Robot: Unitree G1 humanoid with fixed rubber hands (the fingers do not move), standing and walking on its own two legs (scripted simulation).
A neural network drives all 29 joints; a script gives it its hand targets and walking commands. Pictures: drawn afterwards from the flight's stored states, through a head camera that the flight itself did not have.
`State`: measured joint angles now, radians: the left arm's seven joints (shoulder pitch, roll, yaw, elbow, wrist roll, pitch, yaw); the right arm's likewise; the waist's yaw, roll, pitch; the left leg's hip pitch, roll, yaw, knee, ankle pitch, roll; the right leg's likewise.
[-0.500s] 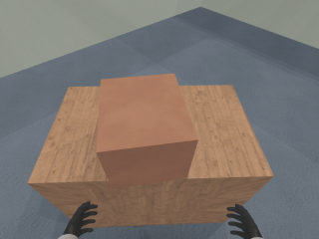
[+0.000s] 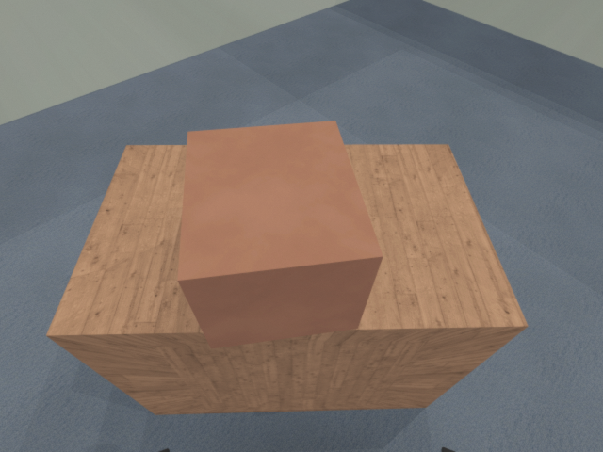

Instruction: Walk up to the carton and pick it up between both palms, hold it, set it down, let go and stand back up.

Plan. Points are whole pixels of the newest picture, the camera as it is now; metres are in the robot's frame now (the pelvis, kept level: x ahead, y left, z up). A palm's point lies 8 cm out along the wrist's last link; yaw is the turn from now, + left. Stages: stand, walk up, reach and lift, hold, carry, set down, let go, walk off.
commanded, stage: stand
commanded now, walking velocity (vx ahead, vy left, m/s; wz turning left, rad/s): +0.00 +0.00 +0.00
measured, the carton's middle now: (274, 232) +0.45 +0.06 -0.02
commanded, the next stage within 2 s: walk up in 1.00 s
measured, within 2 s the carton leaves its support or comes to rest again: neither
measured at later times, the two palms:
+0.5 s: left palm out of the picture +0.03 +0.21 -0.13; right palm out of the picture +0.03 -0.22 -0.13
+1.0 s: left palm out of the picture -0.01 +0.19 -0.13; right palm out of the picture -0.01 -0.21 -0.14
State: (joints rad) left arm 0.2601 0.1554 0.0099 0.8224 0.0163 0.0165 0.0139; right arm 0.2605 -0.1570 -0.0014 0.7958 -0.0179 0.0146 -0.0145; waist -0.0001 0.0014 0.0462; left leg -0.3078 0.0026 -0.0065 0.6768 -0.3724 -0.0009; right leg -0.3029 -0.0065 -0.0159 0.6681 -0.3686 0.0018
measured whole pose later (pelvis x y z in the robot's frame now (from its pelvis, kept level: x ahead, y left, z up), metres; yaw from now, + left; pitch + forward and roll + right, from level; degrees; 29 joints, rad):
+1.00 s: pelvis +0.01 -0.01 +0.02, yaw +0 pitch -3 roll +0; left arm 0.29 0.08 0.02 1.16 0.01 -0.01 0.05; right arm 0.26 -0.10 -0.02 1.18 -0.01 0.01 -0.05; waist 0.00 0.00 0.07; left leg -0.13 0.01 0.00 0.46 -0.29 -0.01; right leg -0.13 0.00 -0.02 0.48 -0.29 -0.01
